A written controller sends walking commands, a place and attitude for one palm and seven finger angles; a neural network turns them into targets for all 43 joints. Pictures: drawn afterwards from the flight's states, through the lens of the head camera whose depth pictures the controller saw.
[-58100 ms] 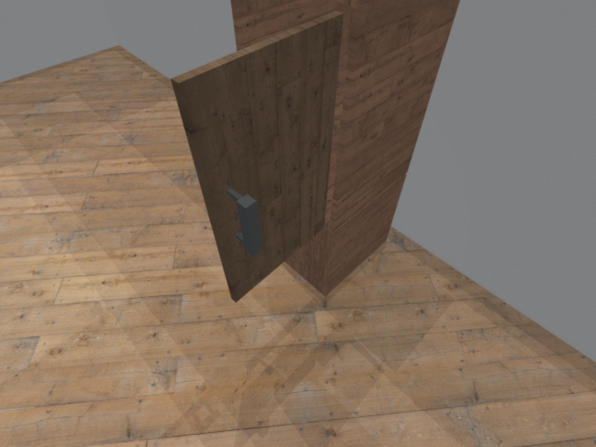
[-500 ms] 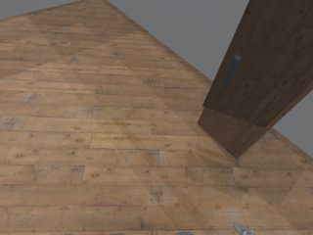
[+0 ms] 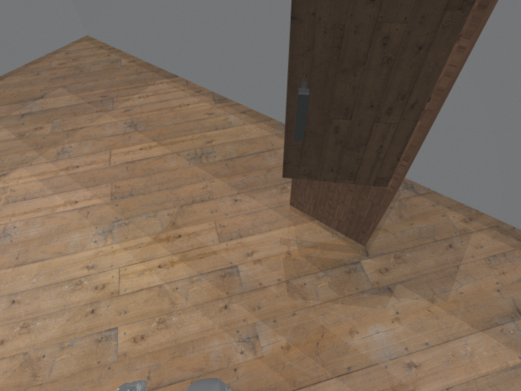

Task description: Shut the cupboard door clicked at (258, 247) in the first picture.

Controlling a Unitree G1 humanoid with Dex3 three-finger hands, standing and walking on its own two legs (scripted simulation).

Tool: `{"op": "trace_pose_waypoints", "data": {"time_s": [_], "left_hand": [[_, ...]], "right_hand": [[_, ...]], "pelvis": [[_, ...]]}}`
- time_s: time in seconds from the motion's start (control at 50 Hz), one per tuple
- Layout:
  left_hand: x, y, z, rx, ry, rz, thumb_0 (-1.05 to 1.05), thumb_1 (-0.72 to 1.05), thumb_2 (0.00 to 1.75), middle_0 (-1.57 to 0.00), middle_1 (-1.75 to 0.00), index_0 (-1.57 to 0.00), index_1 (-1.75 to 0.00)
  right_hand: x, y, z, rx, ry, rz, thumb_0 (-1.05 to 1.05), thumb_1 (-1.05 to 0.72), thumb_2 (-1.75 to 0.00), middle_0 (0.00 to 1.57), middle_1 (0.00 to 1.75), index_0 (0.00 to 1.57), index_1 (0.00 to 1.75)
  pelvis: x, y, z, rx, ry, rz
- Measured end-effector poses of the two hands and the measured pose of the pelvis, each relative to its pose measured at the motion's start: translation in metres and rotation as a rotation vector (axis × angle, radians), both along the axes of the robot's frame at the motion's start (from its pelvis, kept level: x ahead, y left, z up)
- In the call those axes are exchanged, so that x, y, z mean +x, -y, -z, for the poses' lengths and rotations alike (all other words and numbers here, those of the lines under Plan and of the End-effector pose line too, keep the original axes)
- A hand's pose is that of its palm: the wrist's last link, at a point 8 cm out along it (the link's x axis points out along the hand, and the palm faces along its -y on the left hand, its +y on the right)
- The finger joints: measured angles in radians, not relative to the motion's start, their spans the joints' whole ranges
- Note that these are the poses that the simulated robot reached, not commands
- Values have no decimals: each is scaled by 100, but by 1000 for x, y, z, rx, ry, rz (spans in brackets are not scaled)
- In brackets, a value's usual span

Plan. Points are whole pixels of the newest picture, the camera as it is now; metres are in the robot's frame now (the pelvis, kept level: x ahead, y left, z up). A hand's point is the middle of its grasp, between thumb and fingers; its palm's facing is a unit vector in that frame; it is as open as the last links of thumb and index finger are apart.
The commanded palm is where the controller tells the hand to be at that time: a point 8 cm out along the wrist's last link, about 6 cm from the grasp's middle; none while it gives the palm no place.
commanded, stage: take the last steps up to it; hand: left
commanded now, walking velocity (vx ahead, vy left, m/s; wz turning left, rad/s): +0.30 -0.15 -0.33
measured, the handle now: (301, 110) +0.75 -0.08 -0.04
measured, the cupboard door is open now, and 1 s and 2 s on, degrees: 28 28 28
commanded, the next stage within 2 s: come to a stop and stand still in 0.74 s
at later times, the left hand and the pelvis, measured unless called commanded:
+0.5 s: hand (189, 343) +0.22 +0.15 -0.17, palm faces -0.22 -0.96 -0.16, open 7.4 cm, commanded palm none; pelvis +0.11 -0.03 +0.00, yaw -10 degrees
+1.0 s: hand (246, 289) +0.34 +0.05 -0.19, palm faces -0.10 -0.98 -0.17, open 7.3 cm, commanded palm none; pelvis +0.28 -0.12 -0.01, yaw -9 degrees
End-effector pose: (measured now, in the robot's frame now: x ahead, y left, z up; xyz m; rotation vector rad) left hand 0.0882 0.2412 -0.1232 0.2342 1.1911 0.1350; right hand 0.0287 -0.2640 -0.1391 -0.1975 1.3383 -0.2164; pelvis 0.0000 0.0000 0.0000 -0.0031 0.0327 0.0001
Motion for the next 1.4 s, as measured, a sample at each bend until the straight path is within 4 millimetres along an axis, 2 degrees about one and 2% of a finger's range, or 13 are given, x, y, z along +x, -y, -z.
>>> {"op": "trace_pose_waypoints", "data": {"time_s": [0.16,0.26,0.42,0.52,0.6,0.66,0.78,0.88,0.96,1.08,1.24,1.32,1.4], "left_hand": [[-5,-10,30,-80,-73,-18,1,91,90,-20,-30,-20,-30],[15,-15,30,-94,-136,33,1,91,90,-20,-30,-20,-30],[89,8,17,-91,-120,110,1,91,90,-20,-30,-19,-29],[156,50,21,-83,-99,200,1,91,90,-20,-30,-19,-29],[213,89,30,-65,-10,237,1,91,90,-20,-30,-19,-29],[229,110,26,-59,18,218,0,91,90,-20,-30,-19,-29],[232,129,18,-58,-39,148,0,93,90,-20,-30,-20,-30],[238,130,31,-75,-93,98,0,93,90,-20,-30,-20,-30],[246,135,42,-77,-141,58,0,92,90,-20,-30,-20,-30],[258,150,25,-41,-172,39,0,92,90,-20,-30,-20,-29],[269,166,11,60,-105,37,0,91,90,-20,-30,-20,-30],[265,177,2,66,-107,39,0,91,90,-20,-30,-20,-30],[259,184,-4,53,-106,37,0,91,90,-20,-30,-20,-30]], "right_hand": [[32,-26,-9,-23,102,-17,1,-91,-90,20,30,20,30],[20,-33,-22,-43,83,32,0,-90,-90,21,30,20,30],[-17,-25,-31,-22,-100,155,1,-90,-90,21,30,21,30],[-30,-8,-22,13,-206,248,1,-90,-90,21,30,21,30],[-24,18,-1,51,-283,295,1,-90,-90,21,30,21,30],[12,42,5,51,-277,288,1,-90,-90,21,30,20,30],[142,82,-3,19,-41,192,1,-91,-90,20,30,20,30],[243,93,-10,4,135,107,1,-91,-90,20,30,20,30],[294,91,-10,-2,189,58,0,-91,-90,20,30,20,30],[320,98,-5,43,149,46,0,-90,-90,21,30,20,30],[312,157,18,62,87,87,0,-91,-90,21,30,21,30],[304,181,14,34,56,93,1,-91,-90,21,30,20,30],[299,189,4,21,46,81,1,-91,-90,20,30,20,30]], "pelvis": [[24,-15,9,-24,-5,41],[44,-15,1,-26,-4,83],[86,6,-10,-41,-10,145],[120,35,-2,-29,-12,177],[153,70,18,-9,-9,182],[169,84,15,-21,1,180],[210,103,1,-25,-4,154],[249,112,5,-45,6,148],[277,119,10,-23,12,151],[289,135,1,-10,14,145],[289,175,11,20,21,132],[285,179,4,25,18,132],[281,181,-4,40,8,132]]}}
